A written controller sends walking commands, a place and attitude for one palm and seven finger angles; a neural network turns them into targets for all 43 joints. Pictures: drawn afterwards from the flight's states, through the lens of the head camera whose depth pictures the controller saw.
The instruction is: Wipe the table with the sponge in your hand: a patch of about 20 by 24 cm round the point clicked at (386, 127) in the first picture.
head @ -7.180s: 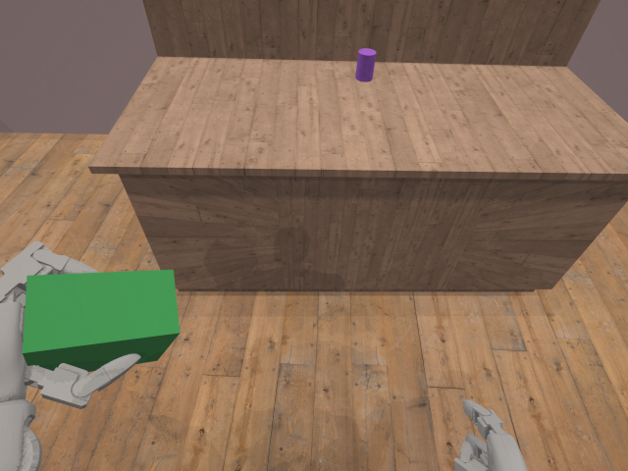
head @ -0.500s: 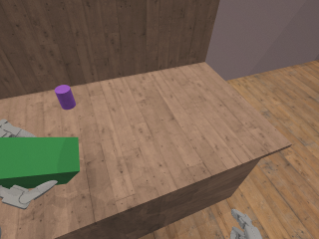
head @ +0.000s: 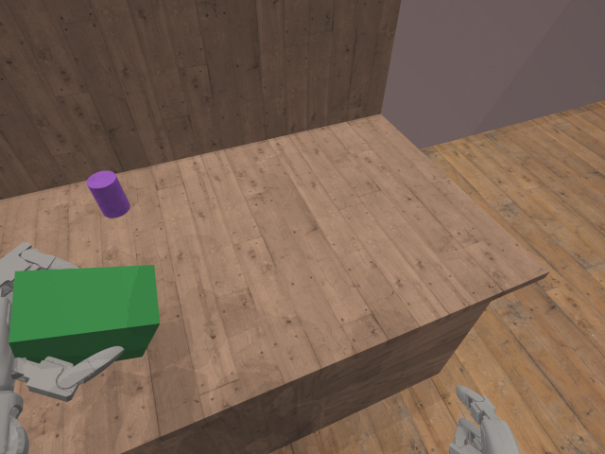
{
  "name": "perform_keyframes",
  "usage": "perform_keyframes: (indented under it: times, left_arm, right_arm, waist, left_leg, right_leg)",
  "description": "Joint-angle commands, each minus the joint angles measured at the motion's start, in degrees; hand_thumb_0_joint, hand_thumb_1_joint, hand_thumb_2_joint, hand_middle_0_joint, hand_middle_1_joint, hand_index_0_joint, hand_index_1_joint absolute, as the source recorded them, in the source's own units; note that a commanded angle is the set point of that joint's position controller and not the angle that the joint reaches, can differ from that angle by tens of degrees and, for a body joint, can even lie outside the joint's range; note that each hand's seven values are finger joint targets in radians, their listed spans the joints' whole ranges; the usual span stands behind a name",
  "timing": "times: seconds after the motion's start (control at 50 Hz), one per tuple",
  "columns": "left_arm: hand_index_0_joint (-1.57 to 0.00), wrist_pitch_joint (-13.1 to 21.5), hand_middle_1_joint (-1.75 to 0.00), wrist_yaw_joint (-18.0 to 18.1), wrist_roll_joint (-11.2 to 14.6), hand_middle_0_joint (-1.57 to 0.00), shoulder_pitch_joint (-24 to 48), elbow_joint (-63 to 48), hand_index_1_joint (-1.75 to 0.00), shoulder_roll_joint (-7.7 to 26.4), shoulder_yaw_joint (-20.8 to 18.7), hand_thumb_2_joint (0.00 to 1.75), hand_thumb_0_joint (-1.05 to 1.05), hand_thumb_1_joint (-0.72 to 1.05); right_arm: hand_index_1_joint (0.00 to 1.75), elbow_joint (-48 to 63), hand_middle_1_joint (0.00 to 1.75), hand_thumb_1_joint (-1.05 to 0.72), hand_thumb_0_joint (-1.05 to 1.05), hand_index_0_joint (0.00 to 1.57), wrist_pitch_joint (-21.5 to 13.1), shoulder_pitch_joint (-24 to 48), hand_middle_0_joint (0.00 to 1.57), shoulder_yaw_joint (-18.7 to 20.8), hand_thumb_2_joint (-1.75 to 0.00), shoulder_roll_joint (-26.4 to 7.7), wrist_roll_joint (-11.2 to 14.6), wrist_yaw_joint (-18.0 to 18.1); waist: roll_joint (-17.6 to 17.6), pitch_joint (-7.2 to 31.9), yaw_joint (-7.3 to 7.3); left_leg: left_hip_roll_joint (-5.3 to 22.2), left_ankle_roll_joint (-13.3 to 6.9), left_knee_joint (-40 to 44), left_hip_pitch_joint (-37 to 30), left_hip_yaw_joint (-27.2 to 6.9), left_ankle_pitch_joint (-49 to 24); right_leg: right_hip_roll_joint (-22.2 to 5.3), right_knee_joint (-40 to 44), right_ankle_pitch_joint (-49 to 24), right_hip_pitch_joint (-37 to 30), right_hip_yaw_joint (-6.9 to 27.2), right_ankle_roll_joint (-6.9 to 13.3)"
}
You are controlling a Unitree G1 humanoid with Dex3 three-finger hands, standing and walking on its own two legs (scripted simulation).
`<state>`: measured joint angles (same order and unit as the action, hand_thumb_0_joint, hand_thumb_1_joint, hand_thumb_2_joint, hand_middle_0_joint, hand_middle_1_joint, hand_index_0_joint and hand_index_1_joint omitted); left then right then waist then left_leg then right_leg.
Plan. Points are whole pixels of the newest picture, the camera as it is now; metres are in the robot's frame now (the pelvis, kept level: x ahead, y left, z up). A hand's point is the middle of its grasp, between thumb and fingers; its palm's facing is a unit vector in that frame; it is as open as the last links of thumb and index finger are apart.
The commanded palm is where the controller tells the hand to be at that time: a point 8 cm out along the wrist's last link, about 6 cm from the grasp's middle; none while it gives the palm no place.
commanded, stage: come to a stop and stand still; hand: left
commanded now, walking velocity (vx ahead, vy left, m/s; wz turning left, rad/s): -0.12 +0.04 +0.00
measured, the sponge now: (108, 318) +0.22 +0.22 +0.13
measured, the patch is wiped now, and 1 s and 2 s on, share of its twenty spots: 0.00 0.00 0.00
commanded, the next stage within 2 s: look again from close up in 1.78 s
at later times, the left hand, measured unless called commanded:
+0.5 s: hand (34, 347) +0.19 +0.28 +0.13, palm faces +0.24 -0.88 -0.42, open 10.3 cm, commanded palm +0.14 +0.33 +0.18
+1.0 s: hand out of the picture +0.20 +0.34 +0.14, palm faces +0.32 -0.84 -0.43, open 10.3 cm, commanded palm +0.14 +0.37 +0.18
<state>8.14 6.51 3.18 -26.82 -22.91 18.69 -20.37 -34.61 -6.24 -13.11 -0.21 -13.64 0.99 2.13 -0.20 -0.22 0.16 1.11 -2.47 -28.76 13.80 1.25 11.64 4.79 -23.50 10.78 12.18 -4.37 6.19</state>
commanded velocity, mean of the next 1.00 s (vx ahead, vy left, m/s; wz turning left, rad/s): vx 0.00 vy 0.00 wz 0.00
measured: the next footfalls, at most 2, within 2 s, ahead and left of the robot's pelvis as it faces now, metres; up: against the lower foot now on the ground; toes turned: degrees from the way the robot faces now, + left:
none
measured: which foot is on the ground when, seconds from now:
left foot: down 0.00-1.00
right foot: down 0.00-1.00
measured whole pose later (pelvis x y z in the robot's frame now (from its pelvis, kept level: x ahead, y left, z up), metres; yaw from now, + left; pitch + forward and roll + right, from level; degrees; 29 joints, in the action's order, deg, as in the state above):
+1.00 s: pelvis -0.02 +0.09 +0.00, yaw +0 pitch +0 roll +0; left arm 13.8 1.8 0.7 -21.9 -21.5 21.9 -20.6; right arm -31.6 -8.9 -10.9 -3.3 -9.2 -0.5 0.9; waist 2.1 -4.2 2.0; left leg -5.1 -4.9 -21.8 12.9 4.0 8.9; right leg -1.3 -24.6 12.0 12.2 0.3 -0.7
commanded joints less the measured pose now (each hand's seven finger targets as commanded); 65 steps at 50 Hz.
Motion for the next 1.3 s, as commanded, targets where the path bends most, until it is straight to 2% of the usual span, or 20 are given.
perform_keyframes:
  times: [0.0, 0.06, 0.16, 0.18, 0.2, 0.22, 0.24, 0.28, 0.32, 0.38, 0.46, 0.5, 0.52, 0.56, 0.58, 0.64, 0.72, 0.86, 1.1, 1.28]
  left_arm:
    - [-1.20, 5.01, -1.60, 1.57, -0.27, -1.20, 12.82, -21.96, -1.60, 13.33, -4.26, 1.30, 0.00, 0.10]
    - [-1.20, 4.76, -1.60, 1.91, -0.11, -1.20, 8.90, -22.13, -1.60, 14.13, -6.17, 1.30, 0.00, 0.10]
    - [-1.20, 4.29, -1.60, 1.54, 0.82, -1.20, 1.54, -16.75, -1.60, 13.11, -7.93, 1.30, 0.00, 0.10]
    - [-1.20, 9.60, -1.60, 1.26, -5.89, -1.20, 61.04, -30.16, -1.60, 55.14, -36.31, 1.30, 0.00, 0.10]
    - [-1.20, 9.34, -1.60, -0.02, -1.59, -1.20, 47.52, -8.96, -1.60, 36.16, -24.76, 1.30, 0.00, 0.10]
    - [-1.20, 9.03, -1.60, -0.55, -0.51, -1.20, 31.36, -3.83, -1.60, 24.14, -18.06, 1.30, 0.00, 0.10]
    - [-1.20, 8.24, -1.60, -1.95, 0.78, -1.20, 21.60, 4.61, -1.60, 18.30, -13.20, 1.30, 0.00, 0.10]
    - [-1.20, 8.12, -1.60, -3.84, 2.44, -1.20, 8.94, 2.90, -1.60, 13.48, -8.00, 1.30, 0.00, 0.10]
    - [-1.20, 7.35, -1.60, -5.04, 2.75, -1.20, 0.93, -0.82, -1.60, 6.21, -0.46, 1.30, 0.00, 0.10]
    - [-1.20, 6.42, -1.60, -4.06, 1.38, -1.20, 3.92, -6.68, -1.60, 10.25, -1.80, 1.30, 0.00, 0.10]
    - [-1.20, 7.81, -1.60, -2.17, -0.07, -1.20, 9.97, -11.70, -1.60, 17.39, -9.36, 1.30, 0.00, 0.10]
    - [-1.20, 9.67, -1.60, -1.49, -1.69, -1.20, 19.29, -20.50, -1.60, 22.93, -12.94, 1.30, 0.00, 0.10]
    - [-1.20, 10.26, -1.60, -1.85, -1.56, -1.20, 20.01, -20.08, -1.60, 18.02, -8.76, 1.30, 0.00, 0.10]
    - [-1.20, 10.62, -1.60, -1.64, -2.73, -1.20, 21.21, -22.35, -1.60, 18.65, -9.05, 1.30, 0.00, 0.10]
    - [-1.20, 10.78, -1.60, -1.60, -3.05, -1.20, 21.38, -22.93, -1.60, 19.27, -9.37, 1.30, 0.00, 0.10]
    - [-1.20, 12.08, -1.60, -1.95, -2.89, -1.20, 17.59, -22.78, -1.60, 17.76, -8.93, 1.30, 0.00, 0.10]
    - [-1.20, 12.06, -1.60, -3.00, -1.31, -1.20, 7.65, -13.40, -1.60, 10.12, -5.64, 1.30, 0.00, 0.10]
    - [-1.20, 10.31, -1.60, -3.84, -1.00, -1.20, 9.60, -9.08, -1.60, 12.06, -6.39, 1.30, 0.00, 0.10]
    - [-1.20, 10.50, -1.60, -2.19, -1.62, -1.20, 7.45, -21.36, -1.60, 15.94, -9.34, 1.30, 0.00, 0.10]
    - [-1.20, 8.94, -1.60, -3.01, 0.18, -1.20, 6.28, -11.58, -1.60, 12.10, -5.99, 1.30, 0.00, 0.10]
  right_arm:
    - [0.30, 9.46, 0.30, -0.90, 0.00, 0.20, -3.86, 8.45, 0.20, 2.97, -0.90, -5.79, 0.80, 0.95]
    - [0.30, 9.85, 0.30, -0.90, 0.00, 0.20, -3.32, 8.79, 0.20, 2.11, -0.90, -4.69, 0.46, 0.87]
    - [0.30, 10.77, 0.30, -0.90, 0.00, 0.20, -1.88, 7.31, 0.20, 1.96, -0.90, -4.49, 0.70, 0.79]
    - [0.30, 8.33, 0.30, -0.90, 0.00, 0.20, -5.04, -0.97, 0.20, 2.93, -0.90, -5.24, -0.60, 1.33]
    - [0.30, 5.22, 0.30, -0.90, 0.00, 0.20, -4.44, 4.25, 0.20, 2.40, -0.90, -3.85, 0.89, 1.33]
    - [0.30, 7.69, 0.30, -0.90, 0.00, 0.20, -3.59, 4.04, 0.20, 2.60, -0.90, -4.22, -0.03, 0.59]
    - [0.30, 7.63, 0.30, -0.90, 0.00, 0.20, -3.84, 3.95, 0.20, 3.02, -0.90, -5.75, -0.17, -0.10]
    - [0.30, 9.27, 0.30, -0.90, 0.00, 0.20, -3.82, 1.86, 0.20, 3.01, -0.90, -6.10, 1.29, -1.74]
    - [0.30, 10.41, 0.30, -0.90, 0.00, 0.20, -3.41, 2.43, 0.20, 2.71, -0.90, -5.28, 2.50, -3.21]
    - [0.30, 11.43, 0.30, -0.90, 0.00, 0.20, -3.96, 5.66, 0.20, 2.35, -0.90, -4.80, 2.26, -2.33]
    - [0.30, 12.32, 0.30, -0.90, 0.00, 0.20, -4.85, 6.52, 0.20, 0.51, -0.90, -4.37, 0.94, -0.06]
    - [0.30, 11.92, 0.30, -0.90, 0.00, 0.20, -5.44, 7.23, 0.20, 0.05, -0.90, -4.83, 0.19, 0.48]
    - [0.30, 12.10, 0.30, -0.90, 0.00, 0.20, -5.79, 6.03, 0.20, -0.23, -0.90, -4.13, -0.04, 0.61]
    - [0.30, 12.69, 0.30, -0.90, 0.00, 0.20, -7.43, 4.73, 0.20, 0.05, -0.90, -4.28, 0.05, 0.22]
    - [0.30, 12.79, 0.30, -0.90, 0.00, 0.20, -8.18, 4.29, 0.20, 0.02, -0.90, -3.85, -0.01, -0.14]
    - [0.30, 12.08, 0.30, -0.90, 0.00, 0.20, -9.38, 3.85, 0.20, -0.05, -0.90, -3.95, -0.42, -1.03]
    - [0.30, 9.23, 0.30, -0.90, 0.00, 0.20, -8.98, 2.29, 0.20, 0.36, -0.90, -4.27, -0.82, -1.68]
    - [0.30, 10.26, 0.30, -0.90, 0.00, 0.20, -6.00, 3.56, 0.20, 0.98, -0.90, -4.68, -0.95, -0.52]
    - [0.30, 12.18, 0.30, -0.90, 0.00, 0.20, -5.87, 5.37, 0.20, 0.55, -0.90, -4.10, -0.95, -0.32]
    - [0.30, 11.36, 0.30, -0.90, 0.00, 0.20, -4.54, 4.66, 0.20, 1.03, -0.90, -4.96, -0.32, 0.64]
  waist:
    - [1.96, 7.29, 0.95]
    - [-5.68, 6.90, 0.46]
    - [-2.69, 6.53, 0.43]
    - [5.45, -4.19, 0.54]
    - [-13.20, 2.07, 0.49]
    - [-7.86, 5.03, 0.87]
    - [-6.74, 7.58, 2.10]
    - [-2.03, 10.88, 3.17]
    - [2.22, 11.82, 3.22]
    - [12.23, 5.90, 2.90]
    - [8.98, 0.72, 2.12]
    - [-2.83, 0.80, 1.60]
    - [-10.13, 1.70, 1.16]
    - [-21.29, 3.54, 2.25]
    - [-22.25, 4.39, 2.74]
    - [-14.30, 5.13, 2.45]
    - [-3.94, 7.21, 1.58]
    - [-2.83, 4.79, 1.52]
    - [-10.27, 9.63, 1.66]
    - [-1.21, 6.98, 0.91]
  left_leg:
    - [4.02, -1.36, 5.26, -6.23, -4.13, -8.63]
    - [2.48, -0.38, 3.06, -3.52, -4.69, -6.21]
    - [2.60, 0.40, 3.79, -1.32, -5.51, -2.47]
    - [-0.35, 1.89, 0.21, 3.32, 4.34, -2.24]
    - [4.86, 1.13, 3.48, 0.35, -0.74, -4.43]
    - [3.08, 1.16, 2.34, -0.50, -2.94, -5.90]
    - [2.23, 1.55, 2.23, -1.52, -1.81, -4.43]
    - [0.82, 0.88, 3.19, -0.67, -0.67, -3.24]
    - [2.53, -0.12, 5.39, -3.99, -1.72, -5.37]
    - [3.80, -0.16, 9.04, -3.96, -4.09, 0.94]
    - [3.29, 0.08, 10.61, -0.21, -5.70, 9.18]
    - [4.28, -0.68, 12.05, 2.46, -6.98, 14.71]
    - [5.86, -1.36, 15.13, 6.26, -9.12, 19.67]
    - [8.44, -2.60, 20.19, 15.88, -10.79, 29.51]
    - [8.39, -2.69, 19.82, 17.67, -10.08, 29.57]
    - [7.21, -1.45, 16.88, 11.82, -10.80, 25.04]
    - [6.53, 3.27, 12.79, -4.43, -11.16, 5.03]
    - [7.85, 7.55, 15.76, -5.72, -10.03, -5.30]
    - [5.70, 5.87, 10.50, -8.51, -6.44, -12.21]
    - [4.25, 2.60, 7.89, -5.16, -7.50, -3.56]
  right_leg:
    - [-12.67, 6.46, -13.38, -4.83, 13.15, -8.87]
    - [-13.25, 7.80, -11.85, -5.88, 14.36, -7.37]
    - [-12.59, 9.55, -5.57, -5.44, 13.63, -6.19]
    - [-9.05, 14.68, -19.46, 3.59, 11.16, -16.50]
    - [-15.98, 5.71, -13.67, 1.99, 9.31, -6.03]
    - [-12.56, 4.85, -15.61, -2.62, 12.23, -5.83]
    - [-12.25, 4.93, -17.46, -5.59, 13.10, -5.99]
    - [-13.19, 5.35, -17.52, -9.73, 12.54, -10.16]
    - [-11.60, 4.65, -14.73, -8.80, 9.54, -10.30]
    - [-9.77, 8.20, 0.90, -2.28, 8.98, -8.95]
    - [-9.41, 8.58, 11.79, 3.38, 9.94, -5.75]
    - [-8.47, 5.04, 10.66, 2.36, 11.07, -5.02]
    - [-7.90, 0.93, 7.59, -1.63, 9.13, -4.93]
    - [-5.43, -8.43, 0.51, -12.97, 5.91, -5.84]
    - [-5.53, -9.87, -1.52, -15.71, 4.62, -5.97]
    - [-5.75, -6.80, -0.43, -11.59, 4.10, -5.35]
    - [-5.88, -0.91, -0.54, -0.27, 4.64, -4.82]
    - [-6.53, -1.63, -0.24, 1.55, 3.70, -5.31]
    - [-6.82, -0.47, -3.67, -2.63, 4.22, -3.79]
    - [-9.45, 5.56, -6.11, -0.24, 8.95, -3.33]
